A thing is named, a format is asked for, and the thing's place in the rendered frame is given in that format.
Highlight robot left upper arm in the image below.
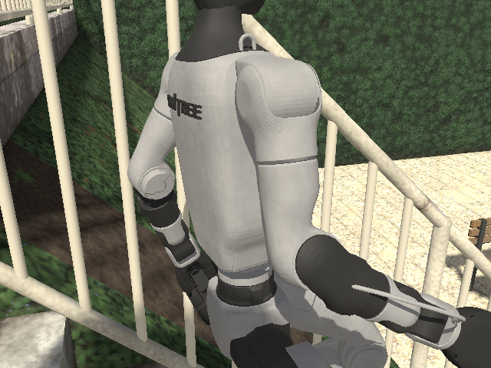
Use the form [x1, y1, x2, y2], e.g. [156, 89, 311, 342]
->
[127, 51, 180, 200]

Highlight robot right forearm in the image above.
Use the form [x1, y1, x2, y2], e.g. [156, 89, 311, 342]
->
[295, 235, 461, 350]

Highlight humanoid robot torso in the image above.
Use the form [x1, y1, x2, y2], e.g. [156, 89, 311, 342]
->
[167, 33, 292, 368]

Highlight robot right upper arm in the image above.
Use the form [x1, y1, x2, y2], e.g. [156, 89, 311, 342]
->
[236, 54, 341, 291]

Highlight robot left hand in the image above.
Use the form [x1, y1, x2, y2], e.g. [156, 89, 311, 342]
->
[175, 251, 218, 325]

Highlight left robot shin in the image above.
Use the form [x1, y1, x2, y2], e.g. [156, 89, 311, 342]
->
[313, 337, 347, 368]

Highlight robot right hand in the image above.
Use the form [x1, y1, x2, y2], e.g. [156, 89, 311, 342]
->
[441, 307, 491, 368]

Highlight robot left forearm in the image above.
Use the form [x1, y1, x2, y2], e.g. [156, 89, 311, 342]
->
[133, 187, 200, 268]

